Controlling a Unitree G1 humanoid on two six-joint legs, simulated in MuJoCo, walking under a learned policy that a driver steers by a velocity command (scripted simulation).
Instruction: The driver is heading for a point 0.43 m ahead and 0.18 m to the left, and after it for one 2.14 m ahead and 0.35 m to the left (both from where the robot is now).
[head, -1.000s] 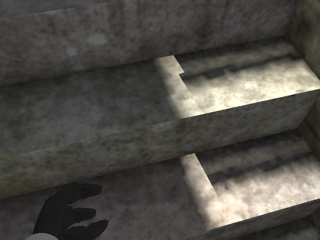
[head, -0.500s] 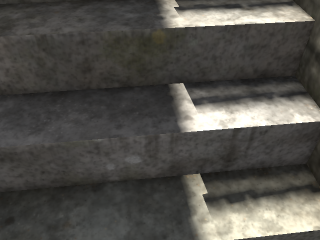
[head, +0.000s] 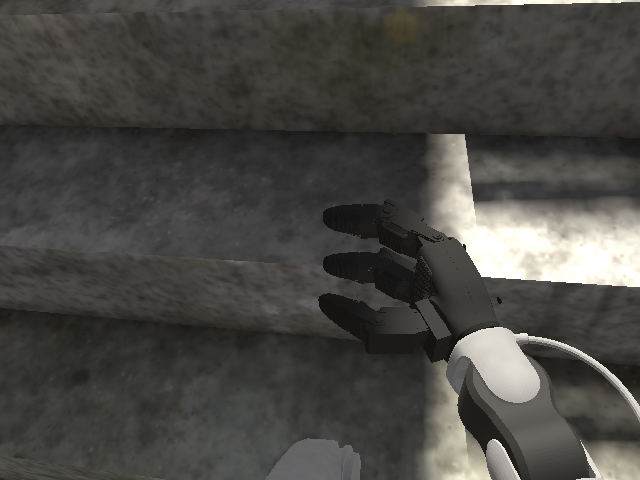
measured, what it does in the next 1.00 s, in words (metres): climbs, turning left: left foot 0.21 m higher, then right foot 0.20 m higher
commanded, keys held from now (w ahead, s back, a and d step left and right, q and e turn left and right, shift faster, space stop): w+q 0.94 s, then q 0.06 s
